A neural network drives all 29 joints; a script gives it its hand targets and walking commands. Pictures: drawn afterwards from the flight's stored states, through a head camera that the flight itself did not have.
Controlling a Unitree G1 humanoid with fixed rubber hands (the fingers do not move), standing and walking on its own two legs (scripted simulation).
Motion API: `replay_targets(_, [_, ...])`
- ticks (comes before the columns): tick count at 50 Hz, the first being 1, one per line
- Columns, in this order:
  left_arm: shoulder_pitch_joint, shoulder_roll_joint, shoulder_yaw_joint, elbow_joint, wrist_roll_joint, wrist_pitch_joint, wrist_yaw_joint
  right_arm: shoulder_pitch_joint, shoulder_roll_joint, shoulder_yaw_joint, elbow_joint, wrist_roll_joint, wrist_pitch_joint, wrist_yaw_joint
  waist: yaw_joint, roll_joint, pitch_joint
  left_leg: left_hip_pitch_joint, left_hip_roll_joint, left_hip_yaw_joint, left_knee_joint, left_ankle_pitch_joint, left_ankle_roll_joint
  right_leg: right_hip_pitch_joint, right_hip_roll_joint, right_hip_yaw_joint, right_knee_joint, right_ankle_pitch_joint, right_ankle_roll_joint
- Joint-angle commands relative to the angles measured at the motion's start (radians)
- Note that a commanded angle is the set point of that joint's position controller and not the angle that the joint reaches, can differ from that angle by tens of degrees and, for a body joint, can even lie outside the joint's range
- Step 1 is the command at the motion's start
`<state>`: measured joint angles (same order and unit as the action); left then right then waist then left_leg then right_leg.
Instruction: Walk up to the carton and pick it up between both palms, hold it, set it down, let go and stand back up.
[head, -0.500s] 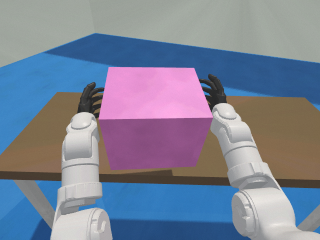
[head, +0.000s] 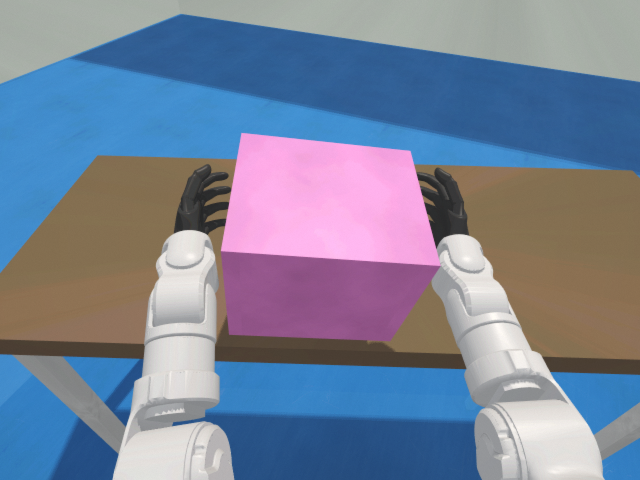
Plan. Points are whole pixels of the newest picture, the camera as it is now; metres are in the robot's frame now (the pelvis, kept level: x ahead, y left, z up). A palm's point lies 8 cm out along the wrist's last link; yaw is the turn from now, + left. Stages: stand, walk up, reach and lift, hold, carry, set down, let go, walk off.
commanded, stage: set down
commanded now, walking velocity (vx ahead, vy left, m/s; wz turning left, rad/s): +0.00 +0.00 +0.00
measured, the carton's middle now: (319, 242) +0.42 +0.02 +0.11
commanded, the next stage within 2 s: none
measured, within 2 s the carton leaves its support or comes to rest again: neither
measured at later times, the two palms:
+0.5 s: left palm (197, 242) +0.39 +0.17 +0.14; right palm (444, 229) +0.41 -0.15 +0.14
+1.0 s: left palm (224, 254) +0.40 +0.14 +0.11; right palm (458, 222) +0.43 -0.17 +0.13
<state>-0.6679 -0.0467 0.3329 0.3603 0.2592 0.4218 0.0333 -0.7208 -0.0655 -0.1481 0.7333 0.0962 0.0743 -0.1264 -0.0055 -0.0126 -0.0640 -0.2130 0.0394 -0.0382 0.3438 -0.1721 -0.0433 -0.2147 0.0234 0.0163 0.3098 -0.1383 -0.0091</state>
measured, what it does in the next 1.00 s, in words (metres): stands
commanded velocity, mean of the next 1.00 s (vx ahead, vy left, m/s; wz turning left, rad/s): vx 0.00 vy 0.00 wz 0.00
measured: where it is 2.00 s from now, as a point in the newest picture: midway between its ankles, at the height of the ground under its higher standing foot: outside the picture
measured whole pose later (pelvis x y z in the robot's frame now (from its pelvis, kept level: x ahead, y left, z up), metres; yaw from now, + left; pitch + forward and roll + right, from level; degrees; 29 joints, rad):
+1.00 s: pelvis +0.01 -0.01 +0.00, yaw +0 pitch +4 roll -1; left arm -0.66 -0.11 0.40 0.57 0.26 0.28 0.13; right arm -0.92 -0.15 -0.15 1.17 0.02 -0.06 -0.02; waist -0.01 -0.01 -0.08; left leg -0.21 0.07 -0.04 0.33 -0.19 -0.06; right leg -0.22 0.05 0.02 0.31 -0.15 -0.02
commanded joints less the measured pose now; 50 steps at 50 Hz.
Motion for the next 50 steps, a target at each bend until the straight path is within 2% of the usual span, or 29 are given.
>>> replay_targets(1, [-0.591,-0.578,-0.54,-0.216,-0.138,-0.048,-0.07,-0.847,0.508,0.486,-0.431,0.094,-0.109,0.116,0.057,0.004,-0.643,0.444,-0.042,0.059,0.085,0.656,-0.034,0.317,0.073,-0.123,-0.033,0.408,0.019])
replay_targets(2, [-0.584,-0.558,-0.532,-0.204,-0.147,-0.054,-0.068,-0.853,0.493,0.477,-0.419,0.096,-0.103,0.118,0.046,-0.013,-0.631,0.432,-0.045,0.056,0.08,0.626,-0.032,0.303,0.077,-0.123,-0.032,0.4,0.023])
replay_targets(4, [-0.616,-0.561,-0.519,-0.218,-0.116,-0.047,-0.065,-0.797,0.48,0.452,-0.32,0.081,-0.085,0.131,0.046,0.031,-0.574,0.427,-0.042,0.059,0.055,0.569,-0.038,0.271,0.07,-0.123,-0.043,0.321,0.014])
replay_targets(5, [-0.587,-0.551,-0.499,-0.201,-0.098,-0.041,-0.063,-0.81,0.478,0.45,-0.314,0.077,-0.085,0.138,0.075,0.042,-0.556,0.402,-0.046,0.075,0.049,0.552,-0.033,0.29,0.067,-0.119,-0.04,0.33,0.014])
replay_targets(6, [-0.646,-0.546,-0.481,-0.207,-0.111,-0.045,-0.068,-0.809,0.49,0.437,-0.292,0.07,-0.081,0.141,0.066,0.001,-0.567,0.389,-0.047,0.077,0.041,0.507,-0.024,0.295,0.06,-0.118,-0.04,0.308,0.027])
replay_targets(7, [-0.623,-0.54,-0.477,-0.193,-0.104,-0.052,-0.061,-0.811,0.489,0.437,-0.301,0.066,-0.085,0.145,0.078,0.019,-0.578,0.386,-0.045,0.079,0.039,0.519,-0.031,0.29,0.063,-0.116,-0.033,0.326,0.02])
replay_targets(8, [-0.67,-0.55,-0.479,-0.198,-0.105,-0.061,-0.055,-0.801,0.485,0.411,-0.25,0.054,-0.084,0.152,0.064,0.033,-0.584,0.41,-0.04,0.078,0.041,0.517,-0.033,0.263,0.061,-0.118,-0.034,0.308,0.02])
replay_targets(10, [-0.652,-0.529,-0.426,-0.142,-0.086,-0.058,-0.061,-0.828,0.482,0.379,-0.218,0.036,-0.077,0.162,0.097,0.011,-0.518,0.36,-0.041,0.093,0.014,0.437,-0.023,0.271,0.054,-0.118,-0.044,0.244,0.027])
replay_targets(11, [-0.653,-0.532,-0.429,-0.138,-0.084,-0.064,-0.063,-0.799,0.493,0.38,-0.197,0.03,-0.085,0.163,0.077,-0.007,-0.546,0.355,-0.042,0.089,0.015,0.44,-0.02,0.289,0.056,-0.114,-0.035,0.278,0.027])
replay_targets(12, [-0.662,-0.535,-0.417,-0.123,-0.079,-0.064,-0.06,-0.831,0.502,0.367,-0.197,0.025,-0.091,0.168,0.098,-0.01,-0.548,0.343,-0.041,0.094,0.008,0.431,-0.016,0.285,0.053,-0.117,-0.034,0.26,0.027])
replay_targets(13, [-0.681,-0.543,-0.42,-0.111,-0.066,-0.072,-0.052,-0.848,0.478,0.339,-0.167,0.014,-0.101,0.178,0.085,0.024,-0.543,0.347,-0.039,0.089,0.012,0.433,-0.025,0.25,0.056,-0.118,-0.029,0.251,0.023])
replay_targets(18, [-0.68,-0.545,-0.397,-0.031,-0.059,-0.088,-0.059,-0.812,0.475,0.266,-0.098,-0.051,-0.115,0.194,0.079,0.011,-0.507,0.328,-0.033,0.095,-0.004,0.37,-0.022,0.23,0.051,-0.129,-0.037,0.2,0.023])
replay_targets(20, [-0.751,-0.571,-0.429,-0.052,-0.084,-0.116,-0.042,-0.852,0.479,0.244,-0.091,-0.057,-0.139,0.206,0.065,0.038,-0.586,0.344,-0.028,0.095,0.004,0.389,-0.034,0.202,0.052,-0.136,-0.033,0.205,0.017])
replay_targets(23, [-0.77,-0.59,-0.439,-0.052,-0.099,-0.158,-0.016,-0.885,0.503,0.262,-0.101,-0.051,-0.176,0.218,0.103,0.046,-0.672,0.386,-0.017,0.091,0.039,0.508,-0.047,0.16,0.063,-0.131,-0.032,0.248,0.012])
replay_targets(26, [-0.772,-0.581,-0.397,0.021,-0.064,-0.173,-0.01,-0.86,0.471,0.181,0.001,-0.098,-0.176,0.236,0.089,0.034,-0.584,0.359,-0.008,0.092,0.01,0.39,-0.044,0.121,0.062,-0.137,-0.041,0.152,0.005])
replay_targets(27, [-0.742,-0.58,-0.388,0.03,-0.052,-0.172,-0.006,-0.849,0.466,0.184,0.009,-0.095,-0.181,0.246,0.118,0.06,-0.55,0.357,-0.007,0.101,0.001,0.385,-0.045,0.112,0.061,-0.141,-0.043,0.144,-0.002])
replay_targets(29, [-0.781,-0.591,-0.392,0.031,-0.058,-0.186,0.006,-0.846,0.467,0.17,0.046,-0.098,-0.19,0.255,0.112,0.055,-0.568,0.373,0.002,0.096,0.012,0.438,-0.052,0.094,0.062,-0.142,-0.032,0.163,-0.001])
replay_targets(30, [-0.826,-0.574,-0.373,0.041,-0.061,-0.193,0.015,-0.863,0.462,0.15,0.069,-0.108,-0.191,0.259,0.117,0.045,-0.589,0.352,0.002,0.104,0.01,0.386,-0.048,0.09,0.056,-0.136,-0.036,0.135,0.004])
replay_targets(32, [-0.839,-0.573,-0.37,0.059,-0.054,-0.201,0.02,-0.869,0.458,0.12,0.094,-0.125,-0.199,0.262,0.115,0.076,-0.588,0.344,0.002,0.106,0.016,0.409,-0.053,0.078,0.05,-0.13,-0.034,0.153,-0.001])
replay_targets(34, [-0.849,-0.601,-0.394,0.023,-0.08,-0.23,0.041,-0.922,0.487,0.167,0.051,-0.095,-0.222,0.261,0.136,0.06,-0.69,0.363,-0.002,0.104,0.044,0.496,-0.059,0.075,0.064,-0.13,-0.029,0.203,0.0])
replay_targets(35, [-0.903,-0.62,-0.43,0.001,-0.094,-0.243,0.051,-0.912,0.493,0.162,0.064,-0.101,-0.227,0.265,0.121,0.09,-0.726,0.385,0.004,0.099,0.058,0.556,-0.073,0.042,0.065,-0.135,-0.022,0.216,-0.001])
replay_targets(37, [-0.851,-0.588,-0.368,0.061,-0.072,-0.243,0.051,-0.907,0.482,0.16,0.087,-0.103,-0.222,0.264,0.151,0.049,-0.664,0.359,0.0,0.105,0.054,0.536,-0.063,0.062,0.063,-0.126,-0.031,0.21,0.0])
replay_targets(38, [-0.852,-0.586,-0.349,0.087,-0.06,-0.243,0.052,-0.9,0.478,0.127,0.124,-0.119,-0.216,0.265,0.135,0.048,-0.602,0.329,-0.001,0.111,0.037,0.485,-0.063,0.073,0.06,-0.128,-0.029,0.208,0.003])
replay_targets(41, [-0.818,-0.544,-0.28,0.14,-0.02,-0.228,0.037,-0.891,0.459,0.106,0.179,-0.123,-0.193,0.273,0.169,0.042,-0.508,0.26,-0.01,0.129,0.002,0.392,-0.041,0.127,0.048,-0.113,-0.02,0.205,0.016])
replay_targets(43, [-0.856,-0.537,-0.266,0.13,-0.019,-0.234,0.035,-0.857,0.456,0.068,0.212,-0.152,-0.192,0.282,0.136,0.041,-0.499,0.238,-0.008,0.128,-0.019,0.306,-0.038,0.128,0.04,-0.112,-0.024,0.161,0.018])
replay_targets(44, [-0.859,-0.545,-0.269,0.108,-0.029,-0.248,0.04,-0.872,0.472,0.101,0.191,-0.134,-0.202,0.283,0.16,0.04,-0.526,0.233,-0.013,0.131,-0.015,0.333,-0.033,0.137,0.04,-0.109,-0.014,0.198,0.02])
replay_targets(47, [-0.91,-0.554,-0.283,0.121,-0.032,-0.268,0.045,-0.905,0.493,0.069,0.165,-0.159,-0.214,0.279,0.15,0.047,-0.624,0.193,-0.019,0.138,-0.011,0.328,-0.032,0.165,0.032,-0.111,0.004,0.251,0.027])
replay_targets(48, [-0.945,-0.559,-0.29,0.069,-0.04,-0.286,0.053,-0.878,0.51,0.087,0.192,-0.146,-0.219,0.282,0.152,0.048,-0.673,0.228,-0.018,0.131,0.01,0.412,-0.039,0.158,0.036,-0.106,0.014,0.291,0.029])
replay_targets(50, [-0.9,-0.561,-0.283,0.109,-0.029,-0.281,0.058,-0.881,0.474,0.065,0.2,-0.157,-0.217,0.285,0.156,0.079,-0.618,0.252,-0.008,0.126,0.02,0.464,-0.053,0.112,0.044,-0.118,0.003,0.27,0.015])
